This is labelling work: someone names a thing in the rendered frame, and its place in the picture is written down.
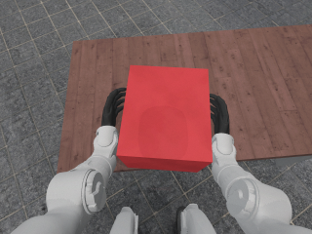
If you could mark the robot left forearm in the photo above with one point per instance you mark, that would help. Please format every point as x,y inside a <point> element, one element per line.
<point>104,156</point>

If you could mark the left robot upper arm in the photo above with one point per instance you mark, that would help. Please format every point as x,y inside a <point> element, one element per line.
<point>72,200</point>

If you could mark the table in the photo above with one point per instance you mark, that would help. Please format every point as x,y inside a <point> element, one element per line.
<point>264,75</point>

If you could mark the robot right shin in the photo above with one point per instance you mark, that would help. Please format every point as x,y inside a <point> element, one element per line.
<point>190,206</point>

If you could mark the robot right hand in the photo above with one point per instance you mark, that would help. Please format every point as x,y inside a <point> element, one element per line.
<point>220,116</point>

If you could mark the robot left hand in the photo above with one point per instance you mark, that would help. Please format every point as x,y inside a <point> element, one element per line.
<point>111,109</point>

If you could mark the right robot upper arm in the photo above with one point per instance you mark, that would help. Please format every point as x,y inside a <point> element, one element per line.
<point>261,209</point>

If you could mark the robot left shin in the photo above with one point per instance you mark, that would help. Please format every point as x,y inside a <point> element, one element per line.
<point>126,209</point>

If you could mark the carton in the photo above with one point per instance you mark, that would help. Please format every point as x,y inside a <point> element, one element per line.
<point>166,120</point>

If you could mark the robot shin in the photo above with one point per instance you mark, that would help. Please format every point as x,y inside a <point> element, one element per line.
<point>190,206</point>
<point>126,209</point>

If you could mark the robot right forearm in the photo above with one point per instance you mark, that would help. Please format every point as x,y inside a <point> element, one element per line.
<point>225,168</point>

